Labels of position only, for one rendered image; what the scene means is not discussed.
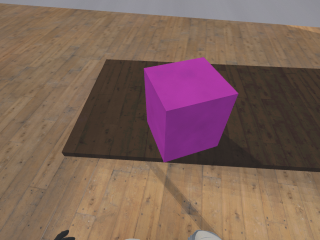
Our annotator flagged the table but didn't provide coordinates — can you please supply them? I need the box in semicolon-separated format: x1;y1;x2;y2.
62;59;320;172

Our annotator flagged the right robot thigh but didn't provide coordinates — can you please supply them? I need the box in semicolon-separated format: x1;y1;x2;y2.
187;230;222;240

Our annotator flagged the carton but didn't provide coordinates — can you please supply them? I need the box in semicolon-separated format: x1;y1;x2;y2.
144;57;239;163

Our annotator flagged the left robot hand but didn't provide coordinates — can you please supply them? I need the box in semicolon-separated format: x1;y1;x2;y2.
54;230;75;240

